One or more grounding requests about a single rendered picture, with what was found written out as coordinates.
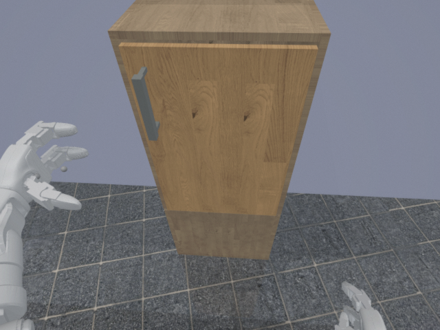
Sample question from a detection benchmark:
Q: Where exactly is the cupboard door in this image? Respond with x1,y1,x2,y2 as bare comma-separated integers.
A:
118,43,318,216

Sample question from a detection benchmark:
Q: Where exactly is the left robot hand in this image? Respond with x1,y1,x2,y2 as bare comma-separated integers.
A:
0,121,89,210

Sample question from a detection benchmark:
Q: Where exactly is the right robot hand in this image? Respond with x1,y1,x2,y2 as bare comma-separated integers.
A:
335,281,386,330

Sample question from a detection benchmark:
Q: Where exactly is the robot left forearm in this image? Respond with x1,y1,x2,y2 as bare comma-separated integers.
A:
0,188,30,325

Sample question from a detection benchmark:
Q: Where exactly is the handle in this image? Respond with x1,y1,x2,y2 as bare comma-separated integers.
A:
131,67,160,141

